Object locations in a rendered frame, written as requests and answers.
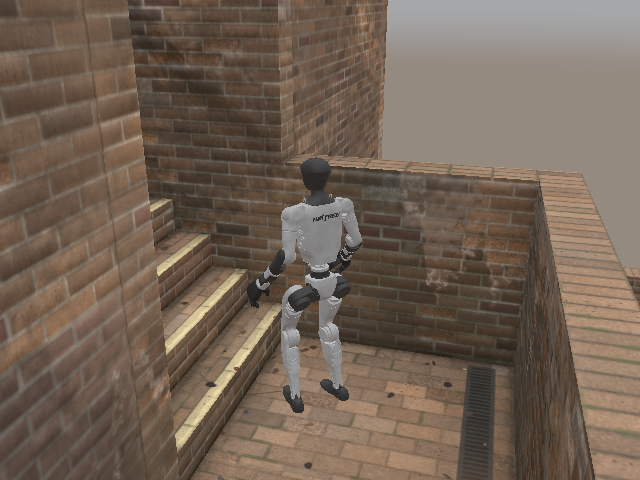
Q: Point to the robot left upper arm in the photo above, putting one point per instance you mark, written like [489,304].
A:
[290,217]

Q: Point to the right robot hand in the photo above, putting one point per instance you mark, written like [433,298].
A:
[339,260]

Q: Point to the robot right thigh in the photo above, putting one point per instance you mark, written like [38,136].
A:
[328,309]

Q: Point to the left robot hand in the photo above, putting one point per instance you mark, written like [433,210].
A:
[254,293]

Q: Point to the robot right upper arm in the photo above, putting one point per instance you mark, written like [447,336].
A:
[353,238]

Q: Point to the robot right foot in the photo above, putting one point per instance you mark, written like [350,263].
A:
[341,393]

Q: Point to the robot left forearm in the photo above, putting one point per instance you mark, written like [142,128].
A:
[273,271]

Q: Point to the robot right forearm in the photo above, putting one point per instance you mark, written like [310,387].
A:
[348,251]

